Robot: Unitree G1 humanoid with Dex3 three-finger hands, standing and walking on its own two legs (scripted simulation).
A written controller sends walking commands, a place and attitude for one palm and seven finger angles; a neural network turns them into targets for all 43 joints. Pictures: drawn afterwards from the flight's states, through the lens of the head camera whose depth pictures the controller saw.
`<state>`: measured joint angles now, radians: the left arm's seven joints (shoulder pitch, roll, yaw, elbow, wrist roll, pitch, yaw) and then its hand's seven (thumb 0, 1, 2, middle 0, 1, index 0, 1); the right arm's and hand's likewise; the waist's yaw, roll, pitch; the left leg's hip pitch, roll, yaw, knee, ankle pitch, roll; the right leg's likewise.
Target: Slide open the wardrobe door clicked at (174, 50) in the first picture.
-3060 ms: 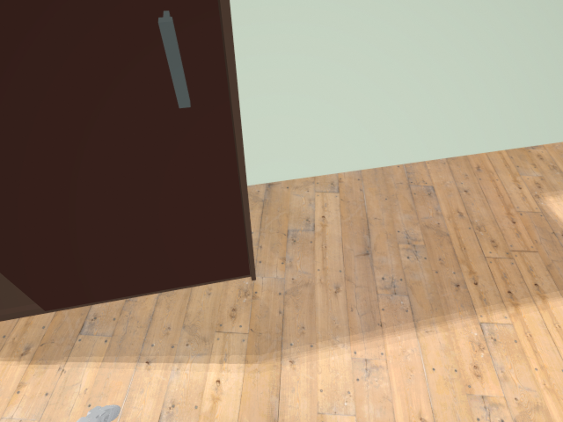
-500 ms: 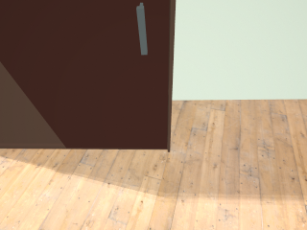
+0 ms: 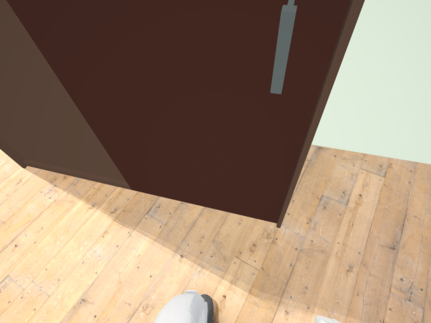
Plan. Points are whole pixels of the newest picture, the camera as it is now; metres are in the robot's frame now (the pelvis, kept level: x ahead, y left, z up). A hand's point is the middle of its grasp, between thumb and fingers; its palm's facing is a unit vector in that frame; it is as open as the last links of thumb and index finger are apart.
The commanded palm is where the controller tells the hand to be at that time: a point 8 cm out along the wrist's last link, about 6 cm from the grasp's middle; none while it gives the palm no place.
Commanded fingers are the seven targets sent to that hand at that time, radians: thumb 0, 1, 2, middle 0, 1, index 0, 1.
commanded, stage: take the last steps up to it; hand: right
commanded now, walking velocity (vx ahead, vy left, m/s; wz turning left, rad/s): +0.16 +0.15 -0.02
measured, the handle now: (283, 48) +0.58 -0.05 +0.18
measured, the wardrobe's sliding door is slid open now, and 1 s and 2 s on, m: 0.00 0.00 0.00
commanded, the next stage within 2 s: come to a stop and stand still in 0.04 s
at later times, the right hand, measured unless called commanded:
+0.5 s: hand out of the picture +0.15 -0.16 -0.17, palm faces +0.08 +0.97 -0.21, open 7.3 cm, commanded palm none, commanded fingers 0.00 -0.90 -0.90 0.20 0.30 0.20 0.30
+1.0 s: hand out of the picture +0.07 -0.09 -0.17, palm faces +0.08 +0.98 -0.19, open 7.3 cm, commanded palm none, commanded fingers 0.00 -0.90 -0.90 0.20 0.30 0.20 0.30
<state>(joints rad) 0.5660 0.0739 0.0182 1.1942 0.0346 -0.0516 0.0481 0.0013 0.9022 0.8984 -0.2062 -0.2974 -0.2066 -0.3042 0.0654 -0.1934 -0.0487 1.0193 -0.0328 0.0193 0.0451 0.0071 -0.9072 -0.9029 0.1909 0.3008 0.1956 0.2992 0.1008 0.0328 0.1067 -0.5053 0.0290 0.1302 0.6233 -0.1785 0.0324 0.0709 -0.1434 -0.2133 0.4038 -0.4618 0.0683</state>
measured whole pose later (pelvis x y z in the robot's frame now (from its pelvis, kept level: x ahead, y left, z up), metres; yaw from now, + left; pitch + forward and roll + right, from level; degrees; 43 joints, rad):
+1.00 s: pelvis +0.06 +0.09 +0.01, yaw -2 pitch -2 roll +0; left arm 0.22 0.15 0.02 1.11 0.01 0.02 0.04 0.00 0.91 0.90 -0.20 -0.30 -0.20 -0.30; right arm 0.24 -0.17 -0.02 1.09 -0.02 0.01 -0.04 0.01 -0.92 -0.90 0.20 0.30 0.20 0.30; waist -0.02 0.02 0.05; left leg -0.23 0.01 0.09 0.49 -0.23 0.03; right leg -0.17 -0.03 -0.05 0.49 -0.29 0.01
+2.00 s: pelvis +0.07 +0.06 +0.01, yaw -1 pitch -2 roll +0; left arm 0.29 0.18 -0.01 1.06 0.02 -0.03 0.03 0.01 0.91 0.90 -0.20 -0.30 -0.20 -0.30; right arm 0.26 -0.18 0.00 1.07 -0.02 -0.02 -0.03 0.00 -0.91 -0.90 0.20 0.30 0.20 0.30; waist 0.00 -0.02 0.01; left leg -0.21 0.05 0.06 0.48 -0.23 -0.01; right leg -0.13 0.02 -0.08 0.44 -0.28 -0.03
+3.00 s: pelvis +0.07 +0.08 +0.02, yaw -2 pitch -2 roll +0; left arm 0.27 0.15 -0.02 1.13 0.02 -0.02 0.03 0.00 0.91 0.90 -0.20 -0.30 -0.20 -0.30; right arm 0.27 -0.16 0.00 1.10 -0.02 -0.02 -0.03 0.00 -0.90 -0.90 0.20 0.30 0.20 0.30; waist -0.01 0.01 0.05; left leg -0.19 0.02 0.08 0.42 -0.21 0.02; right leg -0.12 -0.02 -0.06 0.40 -0.25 0.00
